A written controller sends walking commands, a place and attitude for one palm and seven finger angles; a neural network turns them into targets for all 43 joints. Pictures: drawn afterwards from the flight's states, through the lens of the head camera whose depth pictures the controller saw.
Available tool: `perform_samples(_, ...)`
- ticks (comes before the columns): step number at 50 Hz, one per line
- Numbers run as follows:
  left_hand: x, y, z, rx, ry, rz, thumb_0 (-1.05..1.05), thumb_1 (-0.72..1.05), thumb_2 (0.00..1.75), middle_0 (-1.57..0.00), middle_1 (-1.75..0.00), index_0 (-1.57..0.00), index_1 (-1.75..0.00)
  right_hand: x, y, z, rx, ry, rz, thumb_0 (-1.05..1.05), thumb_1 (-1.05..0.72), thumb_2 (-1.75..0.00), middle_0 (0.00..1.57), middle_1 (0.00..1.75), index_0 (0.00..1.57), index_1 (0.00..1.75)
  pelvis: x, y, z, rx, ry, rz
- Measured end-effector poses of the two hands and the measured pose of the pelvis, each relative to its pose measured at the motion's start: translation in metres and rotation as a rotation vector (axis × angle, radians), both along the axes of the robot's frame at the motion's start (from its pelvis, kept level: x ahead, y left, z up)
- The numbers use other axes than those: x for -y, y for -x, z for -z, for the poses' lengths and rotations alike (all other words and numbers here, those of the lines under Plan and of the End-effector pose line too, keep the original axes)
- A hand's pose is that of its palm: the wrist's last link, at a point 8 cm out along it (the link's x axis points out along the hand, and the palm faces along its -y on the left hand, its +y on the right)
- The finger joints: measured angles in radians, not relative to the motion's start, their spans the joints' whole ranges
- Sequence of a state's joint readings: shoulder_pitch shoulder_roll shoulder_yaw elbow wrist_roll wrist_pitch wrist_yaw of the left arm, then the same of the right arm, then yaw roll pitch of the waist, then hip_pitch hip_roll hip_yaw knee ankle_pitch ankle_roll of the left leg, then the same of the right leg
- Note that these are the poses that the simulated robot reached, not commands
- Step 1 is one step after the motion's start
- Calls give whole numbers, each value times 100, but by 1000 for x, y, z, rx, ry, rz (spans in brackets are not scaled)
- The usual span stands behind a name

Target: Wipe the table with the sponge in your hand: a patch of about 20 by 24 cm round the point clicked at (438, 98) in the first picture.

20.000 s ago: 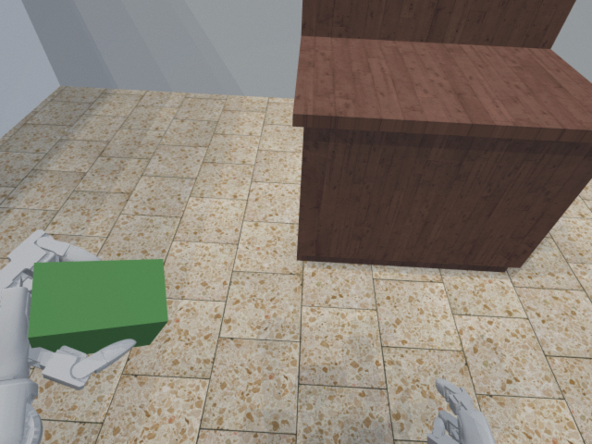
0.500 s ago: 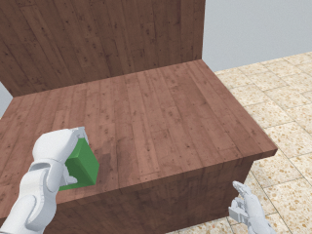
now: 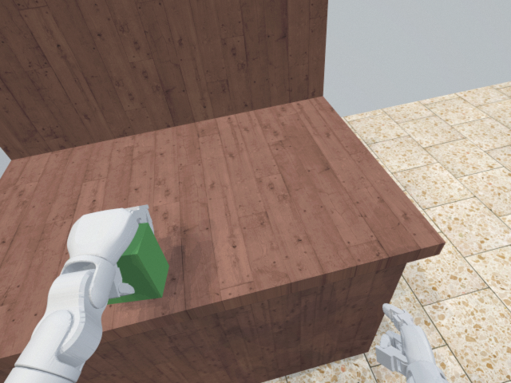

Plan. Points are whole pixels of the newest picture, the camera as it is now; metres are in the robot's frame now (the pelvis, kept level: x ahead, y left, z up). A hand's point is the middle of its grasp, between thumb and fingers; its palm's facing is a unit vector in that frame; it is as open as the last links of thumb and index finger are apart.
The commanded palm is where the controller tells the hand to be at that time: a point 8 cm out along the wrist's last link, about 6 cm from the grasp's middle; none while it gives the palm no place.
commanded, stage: move the sponge above the wiping area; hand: left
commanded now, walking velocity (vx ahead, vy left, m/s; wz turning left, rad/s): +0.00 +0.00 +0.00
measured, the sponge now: (127, 271) +0.25 +0.27 +0.05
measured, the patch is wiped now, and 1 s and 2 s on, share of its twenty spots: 0.00 0.00 0.00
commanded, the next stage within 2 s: none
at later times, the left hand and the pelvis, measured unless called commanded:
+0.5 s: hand (112, 250) +0.26 +0.28 +0.10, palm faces +0.02 -0.05 -1.00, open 10.6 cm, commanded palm +0.23 +0.29 +0.17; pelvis +0.01 +0.00 +0.00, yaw +0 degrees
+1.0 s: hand (105, 238) +0.27 +0.29 +0.11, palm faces +0.11 -0.04 -0.99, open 10.6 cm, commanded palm +0.23 +0.30 +0.17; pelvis +0.00 +0.01 +0.00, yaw +0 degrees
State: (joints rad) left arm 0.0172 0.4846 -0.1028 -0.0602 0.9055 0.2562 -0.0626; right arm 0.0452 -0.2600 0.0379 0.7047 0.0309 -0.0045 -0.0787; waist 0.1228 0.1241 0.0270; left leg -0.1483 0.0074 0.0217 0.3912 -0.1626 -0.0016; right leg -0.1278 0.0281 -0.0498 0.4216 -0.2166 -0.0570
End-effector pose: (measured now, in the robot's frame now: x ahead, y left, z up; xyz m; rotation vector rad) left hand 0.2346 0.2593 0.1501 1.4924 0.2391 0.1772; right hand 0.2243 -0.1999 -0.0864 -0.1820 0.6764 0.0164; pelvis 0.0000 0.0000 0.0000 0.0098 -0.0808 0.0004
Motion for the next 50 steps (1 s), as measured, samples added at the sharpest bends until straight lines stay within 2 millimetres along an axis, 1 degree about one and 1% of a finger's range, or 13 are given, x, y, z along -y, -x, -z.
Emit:
perform_samples(7, -23, -7, -16, 85, -31, -114, 0, -54, 103, -68, -127, -70, -127, 13, 7, 4, -37, 0, 22, 2, -90, -90, 20, 30, 20, 30, 6, -3, 0, -5, 0, 11)
perform_samples(11, -33, -4, -14, 44, -25, -183, 0, -54, 103, -68, -128, -70, -127, 20, 7, 6, -41, 1, 38, 2, -90, -90, 20, 30, 20, 30, 6, -4, 0, -10, 0, 5)
perform_samples(18, -18, 2, 13, -75, 16, -82, 0, -54, 103, -68, -128, -70, -127, 24, 4, 5, -16, 22, 52, 2, -90, -90, 20, 30, 20, 30, 4, -5, 1, -11, 2, 0)
perform_samples(21, -12, 2, 15, -53, 9, -20, 0, -54, 103, -68, -128, -70, -127, 22, 4, 3, -13, 32, 50, 2, -90, -90, 20, 30, 20, 30, 4, -5, 2, -8, 3, 2)
perform_samples(23, -13, 1, 9, -10, -11, -4, 0, -54, 103, -68, -127, -70, -127, 19, 4, 3, -15, 35, 45, 2, -90, -90, 20, 30, 20, 30, 5, -5, 1, -8, 3, 3)
perform_samples(30, -42, -1, -24, 128, -41, -135, 0, -54, 103, -68, -127, -70, -127, 9, 2, 2, -22, 2, 34, 2, -90, -90, 20, 30, 20, 30, 2, -6, 1, -11, 4, 6)
perform_samples(32, -51, 1, -25, 104, -38, -191, 0, -54, 103, -68, -128, -70, -127, 8, 1, 2, -23, -6, 34, 2, -90, -90, 20, 30, 20, 30, 0, -5, 1, -12, 4, 4)
perform_samples(35, -59, 4, -15, 23, -15, -233, 0, -54, 103, -68, -128, -70, -127, 5, -1, 2, -18, -11, 34, 2, -90, -90, 20, 30, 20, 30, -4, -4, 1, -15, 5, -3)
perform_samples(37, -56, 7, -3, -41, 5, -216, 0, -54, 103, -68, -128, -70, -127, 4, -1, 1, -10, -7, 33, 2, -90, -90, 20, 30, 20, 30, -6, -3, 1, -14, 6, -6)
perform_samples(40, -42, 10, 15, -101, 38, -128, 0, -54, 103, -68, -128, -70, -127, 1, -1, -1, 1, 10, 26, 2, -90, -90, 20, 30, 20, 30, -9, -2, 1, -11, 9, -12)
perform_samples(43, -24, 8, 22, -85, 42, -10, 0, -54, 103, -68, -128, -70, -127, -5, 0, -2, 3, 32, 15, 2, -90, -90, 20, 30, 20, 30, -11, -1, 1, -6, 11, -11)
perform_samples(46, -16, 3, 13, 1, 12, 57, 0, -54, 103, -68, -127, -70, -127, -10, 3, -2, -7, 36, 6, 2, -90, -90, 20, 30, 20, 30, -12, -1, 1, -5, 11, -6)
perform_samples(50, -29, -6, -14, 140, -32, -7, 0, -54, 103, -68, -127, -70, -127, -16, 6, 0, -30, 10, 3, 2, -90, -90, 20, 30, 20, 30, -12, 0, 0, -11, 10, 2)
